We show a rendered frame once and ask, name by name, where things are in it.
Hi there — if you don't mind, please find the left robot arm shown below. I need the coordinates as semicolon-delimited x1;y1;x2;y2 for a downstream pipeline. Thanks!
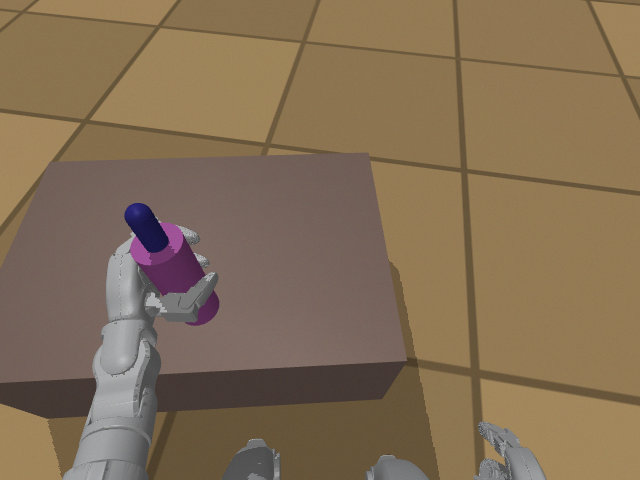
62;318;161;480

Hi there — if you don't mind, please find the left robot hand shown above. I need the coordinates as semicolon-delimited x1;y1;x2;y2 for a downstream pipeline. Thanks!
106;217;218;326

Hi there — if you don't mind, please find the right robot hand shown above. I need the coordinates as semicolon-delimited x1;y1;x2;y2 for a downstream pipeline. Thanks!
474;421;547;480

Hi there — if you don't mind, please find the bottle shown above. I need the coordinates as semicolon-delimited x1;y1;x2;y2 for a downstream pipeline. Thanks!
124;203;219;326

